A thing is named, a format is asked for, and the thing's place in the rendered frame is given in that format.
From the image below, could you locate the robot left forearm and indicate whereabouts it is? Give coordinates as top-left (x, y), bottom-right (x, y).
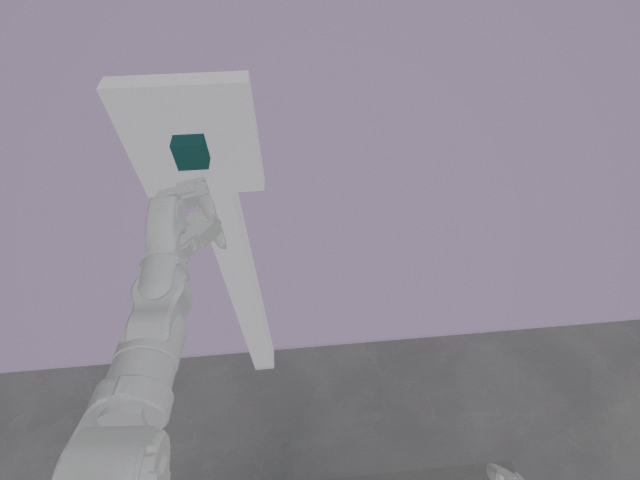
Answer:
top-left (51, 253), bottom-right (193, 480)

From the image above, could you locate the panel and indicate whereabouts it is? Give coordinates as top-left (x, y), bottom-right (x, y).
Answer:
top-left (96, 70), bottom-right (274, 370)

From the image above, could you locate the left robot hand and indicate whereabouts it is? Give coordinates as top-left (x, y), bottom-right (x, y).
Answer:
top-left (145, 177), bottom-right (227, 265)

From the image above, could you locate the button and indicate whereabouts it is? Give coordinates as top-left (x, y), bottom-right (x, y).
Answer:
top-left (170, 134), bottom-right (210, 171)

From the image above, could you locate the robot left upper arm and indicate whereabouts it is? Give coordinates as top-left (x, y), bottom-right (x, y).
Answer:
top-left (56, 425), bottom-right (171, 480)

